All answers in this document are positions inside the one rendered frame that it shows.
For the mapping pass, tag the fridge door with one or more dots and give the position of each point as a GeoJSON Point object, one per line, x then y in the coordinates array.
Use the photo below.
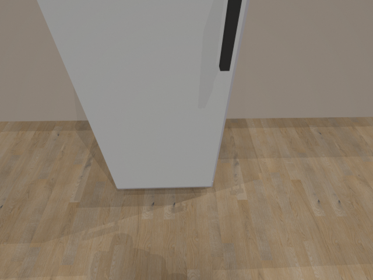
{"type": "Point", "coordinates": [147, 75]}

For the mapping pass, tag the handle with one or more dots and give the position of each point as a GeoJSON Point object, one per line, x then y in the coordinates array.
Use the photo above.
{"type": "Point", "coordinates": [230, 29]}

